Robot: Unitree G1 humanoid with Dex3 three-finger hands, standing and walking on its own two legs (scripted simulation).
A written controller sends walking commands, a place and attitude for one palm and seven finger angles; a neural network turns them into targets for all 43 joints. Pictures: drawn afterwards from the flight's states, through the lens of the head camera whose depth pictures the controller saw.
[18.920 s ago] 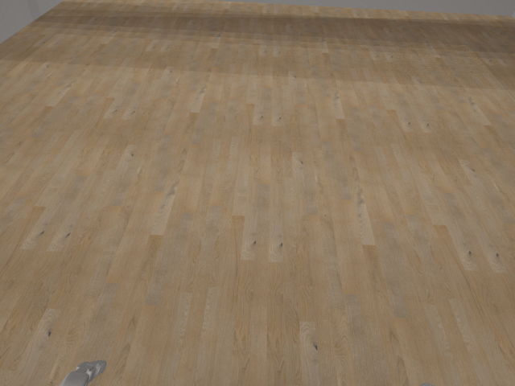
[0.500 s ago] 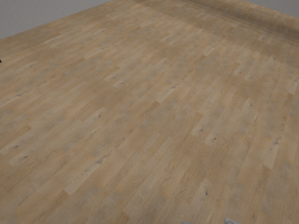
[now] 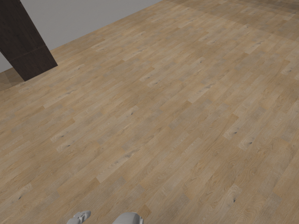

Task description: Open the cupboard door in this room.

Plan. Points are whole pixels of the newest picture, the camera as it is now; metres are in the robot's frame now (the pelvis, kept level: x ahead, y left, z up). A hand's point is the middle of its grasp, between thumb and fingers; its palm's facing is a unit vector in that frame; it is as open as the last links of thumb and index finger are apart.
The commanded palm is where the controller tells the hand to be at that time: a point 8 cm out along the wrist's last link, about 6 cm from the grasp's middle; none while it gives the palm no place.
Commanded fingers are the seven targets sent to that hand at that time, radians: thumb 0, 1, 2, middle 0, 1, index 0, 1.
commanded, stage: turn or walk to find it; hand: left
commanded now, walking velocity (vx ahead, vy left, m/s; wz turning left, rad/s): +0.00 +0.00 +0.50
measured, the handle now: out of the picture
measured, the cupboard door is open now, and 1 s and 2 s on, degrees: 0 0 0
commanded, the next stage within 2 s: none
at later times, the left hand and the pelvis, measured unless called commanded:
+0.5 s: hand out of the picture -0.06 +0.27 -0.18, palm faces +0.30 -0.92 -0.23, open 7.4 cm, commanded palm none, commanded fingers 0.00 0.90 0.90 -0.20 -0.30 -0.20 -0.30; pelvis -0.03 +0.05 +0.00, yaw +15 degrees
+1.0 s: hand out of the picture +0.08 +0.24 -0.13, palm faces +0.46 -0.85 -0.25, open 7.3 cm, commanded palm none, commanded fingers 0.00 0.90 0.90 -0.20 -0.30 -0.20 -0.30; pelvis +0.06 +0.02 +0.00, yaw +30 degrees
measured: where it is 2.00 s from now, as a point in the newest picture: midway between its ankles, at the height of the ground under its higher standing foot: (121, 200)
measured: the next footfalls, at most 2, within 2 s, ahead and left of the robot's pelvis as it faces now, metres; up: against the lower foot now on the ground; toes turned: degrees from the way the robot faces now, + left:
left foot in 0.36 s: -0.01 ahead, +0.16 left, +0.00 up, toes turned +16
right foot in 0.90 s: +0.15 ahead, -0.05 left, +0.00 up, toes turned +22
